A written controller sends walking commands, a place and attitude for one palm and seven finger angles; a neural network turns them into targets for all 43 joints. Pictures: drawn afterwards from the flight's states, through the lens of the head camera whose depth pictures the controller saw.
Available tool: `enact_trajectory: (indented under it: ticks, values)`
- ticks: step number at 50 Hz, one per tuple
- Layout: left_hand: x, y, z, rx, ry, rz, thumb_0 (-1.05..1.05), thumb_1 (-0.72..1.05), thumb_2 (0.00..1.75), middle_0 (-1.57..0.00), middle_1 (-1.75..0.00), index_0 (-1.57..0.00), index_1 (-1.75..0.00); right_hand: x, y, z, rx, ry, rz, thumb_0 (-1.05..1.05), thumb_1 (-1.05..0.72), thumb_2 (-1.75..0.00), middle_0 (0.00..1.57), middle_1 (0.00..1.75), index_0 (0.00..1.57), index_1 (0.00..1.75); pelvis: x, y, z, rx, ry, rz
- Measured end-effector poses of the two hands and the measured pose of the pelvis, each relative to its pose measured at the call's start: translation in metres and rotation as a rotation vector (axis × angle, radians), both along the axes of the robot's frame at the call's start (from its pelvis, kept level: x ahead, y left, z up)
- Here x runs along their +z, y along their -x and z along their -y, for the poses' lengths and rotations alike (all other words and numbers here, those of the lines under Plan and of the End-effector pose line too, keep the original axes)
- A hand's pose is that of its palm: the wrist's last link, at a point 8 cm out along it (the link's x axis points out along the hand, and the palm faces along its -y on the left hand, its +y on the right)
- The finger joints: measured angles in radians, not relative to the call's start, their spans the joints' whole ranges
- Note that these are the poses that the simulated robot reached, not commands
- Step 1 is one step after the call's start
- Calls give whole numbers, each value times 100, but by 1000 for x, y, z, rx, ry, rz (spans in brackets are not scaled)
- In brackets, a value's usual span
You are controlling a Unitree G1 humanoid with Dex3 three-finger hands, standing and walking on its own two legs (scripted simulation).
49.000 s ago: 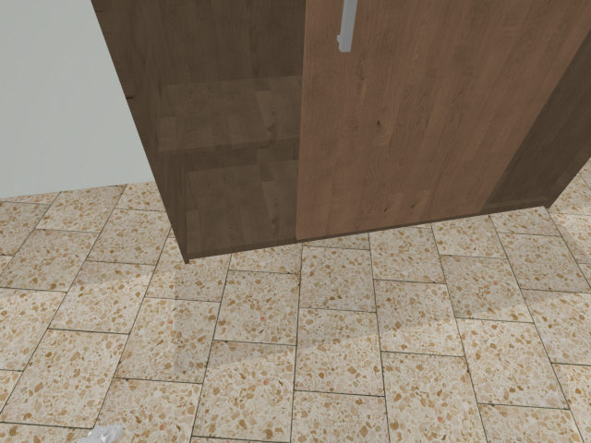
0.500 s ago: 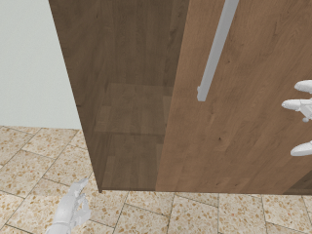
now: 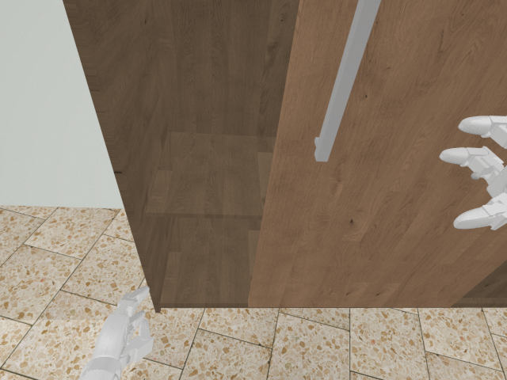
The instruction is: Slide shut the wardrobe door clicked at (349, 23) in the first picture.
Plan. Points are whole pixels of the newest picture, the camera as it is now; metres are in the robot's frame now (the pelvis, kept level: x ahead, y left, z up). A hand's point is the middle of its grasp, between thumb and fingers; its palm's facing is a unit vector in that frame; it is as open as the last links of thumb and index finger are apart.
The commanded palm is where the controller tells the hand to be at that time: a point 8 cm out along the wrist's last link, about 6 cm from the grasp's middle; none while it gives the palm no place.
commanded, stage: move the hooked fingers beside the handle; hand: right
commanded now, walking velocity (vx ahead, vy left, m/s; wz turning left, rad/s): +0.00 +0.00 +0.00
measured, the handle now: (340, 80) +0.55 -0.14 +0.25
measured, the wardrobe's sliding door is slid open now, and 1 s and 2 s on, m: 0.35 0.35 0.35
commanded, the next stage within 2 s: none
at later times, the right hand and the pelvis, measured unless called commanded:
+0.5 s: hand (428, 146) +0.37 -0.23 +0.25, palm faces +0.03 +1.00 -0.06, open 14.0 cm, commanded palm +0.35 -0.28 +0.24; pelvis +0.01 +0.00 +0.00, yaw +1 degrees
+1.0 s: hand (402, 121) +0.43 -0.22 +0.25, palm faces +0.02 +1.00 -0.03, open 14.0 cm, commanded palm +0.41 -0.26 +0.24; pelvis +0.01 +0.00 +0.00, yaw +2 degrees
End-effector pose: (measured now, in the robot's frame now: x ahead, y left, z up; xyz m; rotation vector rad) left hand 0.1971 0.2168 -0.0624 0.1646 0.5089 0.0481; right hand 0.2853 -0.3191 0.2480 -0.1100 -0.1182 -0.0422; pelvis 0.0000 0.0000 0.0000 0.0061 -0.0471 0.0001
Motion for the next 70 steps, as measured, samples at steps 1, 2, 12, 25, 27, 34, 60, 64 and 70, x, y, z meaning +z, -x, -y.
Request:
enact_trajectory:
  ticks: [1,2,12,25,27,34,60,64,70]
  values:
    - [0,1,0,4,0,-2,2,91,90,-20,-30,-20,-30,1,-4,-3,7,2,5,-1,51,-30,30,120,30,120,0,0,0,2,0,-1]
    - [0,2,0,8,1,-4,2,91,90,-20,-30,-20,-30,2,-7,-6,16,2,11,-1,51,-30,30,120,30,120,0,-1,1,3,1,-2]
    - [-6,16,-8,60,7,-50,2,91,90,-20,-30,-20,-30,1,-35,-19,29,-20,-5,-1,51,-30,30,120,30,120,1,-5,4,22,5,-14]
    - [-13,26,-16,96,-14,-108,2,91,90,-20,-30,-20,-30,-1,-61,-36,18,-44,-30,-1,51,-30,30,120,30,120,2,-5,3,24,7,-14]
    - [-13,28,-17,101,-14,-111,2,91,90,-20,-30,-20,-30,0,-66,-39,20,-44,-28,-1,51,-30,30,120,30,120,2,-5,3,25,6,-14]
    - [-16,38,-24,129,-18,-139,2,91,90,-20,-30,-20,-30,1,-86,-45,29,-67,-45,-1,51,-30,30,120,30,120,2,-6,1,31,7,-24]
    - [-35,104,-47,247,-61,-325,1,91,89,-20,-30,-20,-30,0,-147,-57,36,-90,-69,-1,51,-30,30,120,30,120,2,-12,4,49,3,-70]
    - [-37,114,-46,260,-64,-351,1,91,89,-20,-30,-20,-30,-1,-158,-60,33,-83,-84,-1,51,-30,30,120,30,120,2,-12,6,51,2,-81]
    - [-40,131,-45,281,-67,-400,1,91,89,-20,-30,-20,-30,-1,-175,-65,43,-99,-80,-1,50,-30,30,120,30,120,1,-14,8,59,1,-100]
